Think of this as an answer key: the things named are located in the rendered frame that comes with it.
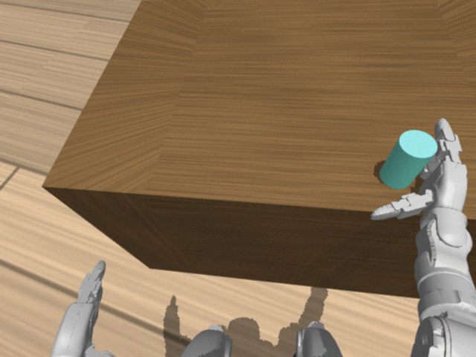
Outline right robot hand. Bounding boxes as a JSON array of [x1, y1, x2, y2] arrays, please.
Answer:
[[370, 118, 467, 220]]

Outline right robot arm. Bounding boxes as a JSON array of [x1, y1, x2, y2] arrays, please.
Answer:
[[411, 208, 476, 357]]

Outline can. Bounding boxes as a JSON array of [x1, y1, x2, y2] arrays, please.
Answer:
[[379, 130, 437, 189]]

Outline left robot hand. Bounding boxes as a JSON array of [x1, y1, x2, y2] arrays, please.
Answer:
[[51, 260, 116, 357]]

